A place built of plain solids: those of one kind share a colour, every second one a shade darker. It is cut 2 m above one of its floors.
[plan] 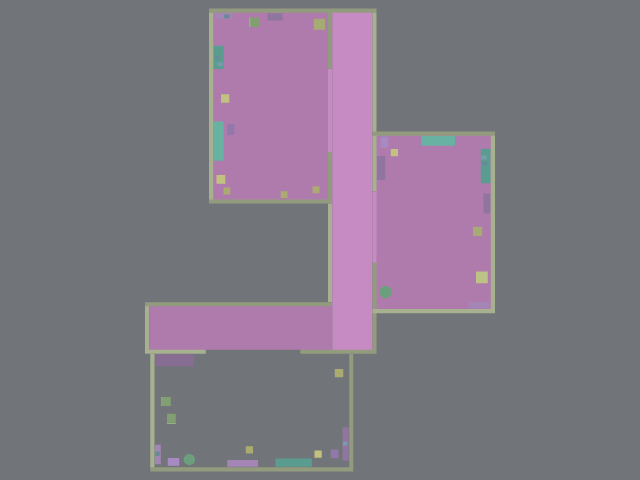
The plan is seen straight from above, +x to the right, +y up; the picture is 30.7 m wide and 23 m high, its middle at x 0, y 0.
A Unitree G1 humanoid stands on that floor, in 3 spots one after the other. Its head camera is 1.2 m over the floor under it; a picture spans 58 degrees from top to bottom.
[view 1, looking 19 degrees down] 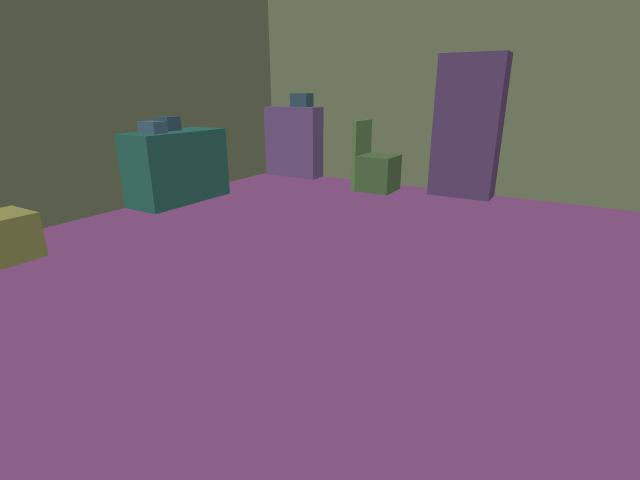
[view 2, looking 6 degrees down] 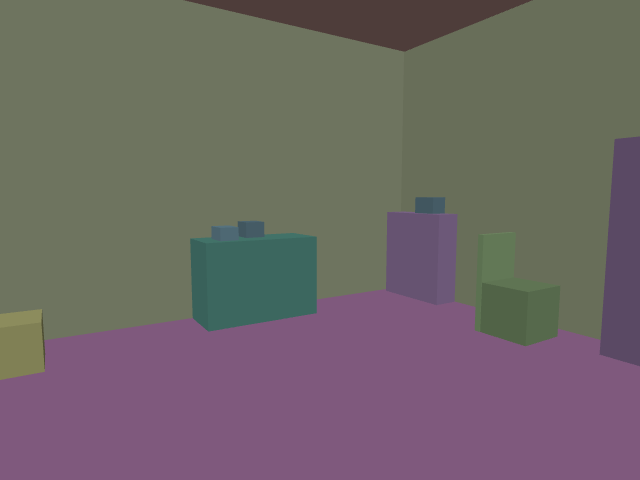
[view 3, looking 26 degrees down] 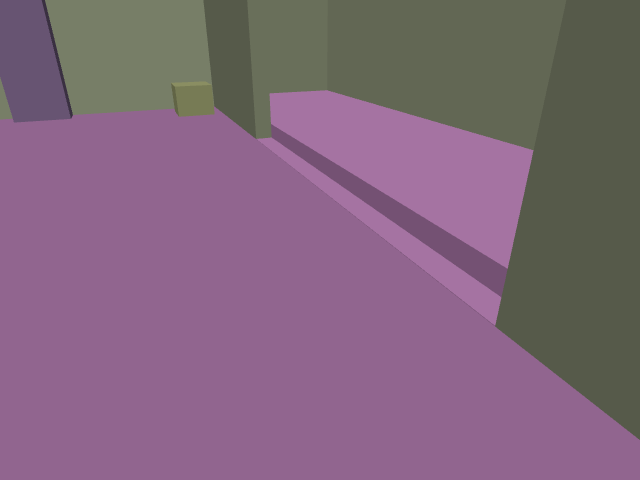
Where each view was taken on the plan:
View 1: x -0.96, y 5.39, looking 121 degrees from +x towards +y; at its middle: floor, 3.69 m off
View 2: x -0.96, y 7.07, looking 148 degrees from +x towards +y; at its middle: wall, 4.93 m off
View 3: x -0.96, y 3.06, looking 67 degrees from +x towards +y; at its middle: floor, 2.74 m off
